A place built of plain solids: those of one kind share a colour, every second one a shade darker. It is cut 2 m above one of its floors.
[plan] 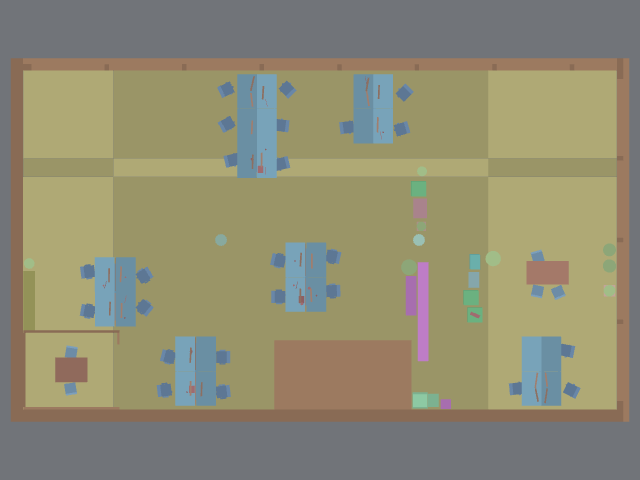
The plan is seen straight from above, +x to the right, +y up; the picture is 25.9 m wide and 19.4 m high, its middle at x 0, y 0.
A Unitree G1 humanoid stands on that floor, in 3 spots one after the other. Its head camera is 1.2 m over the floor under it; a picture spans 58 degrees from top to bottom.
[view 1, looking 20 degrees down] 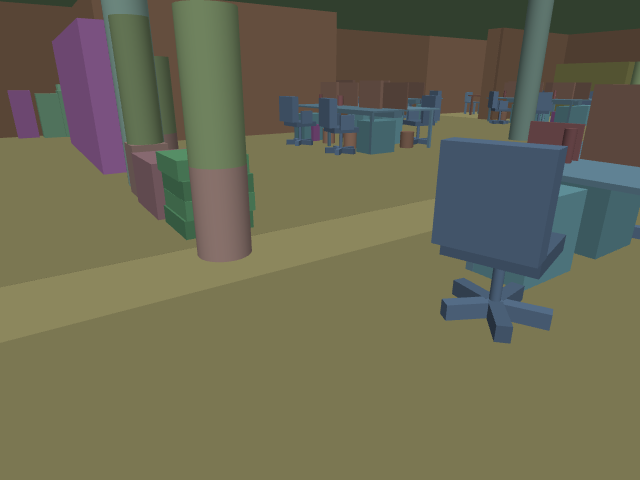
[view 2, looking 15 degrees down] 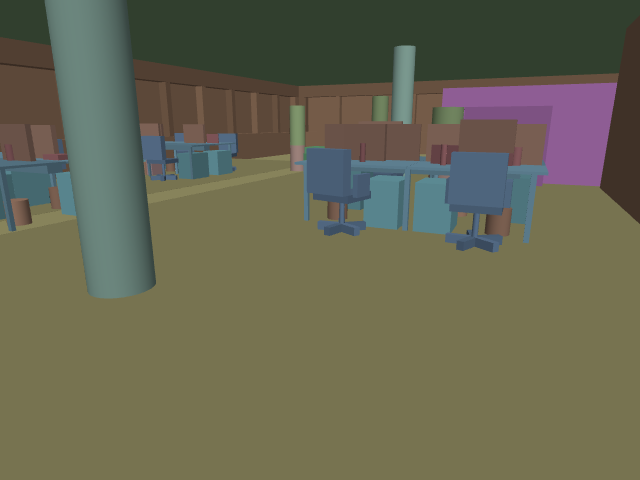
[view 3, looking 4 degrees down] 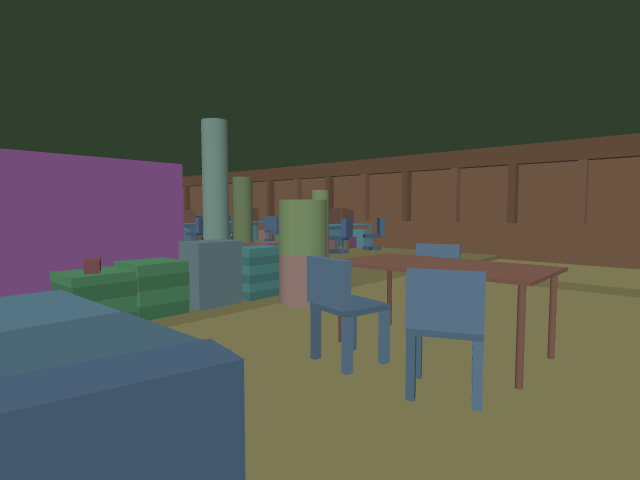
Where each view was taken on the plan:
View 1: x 5.23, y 5.69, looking -124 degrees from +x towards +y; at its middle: floor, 3.51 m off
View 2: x -6.17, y -2.67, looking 25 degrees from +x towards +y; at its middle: floor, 4.64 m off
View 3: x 10.88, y -4.72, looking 132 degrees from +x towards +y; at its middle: plant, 5.34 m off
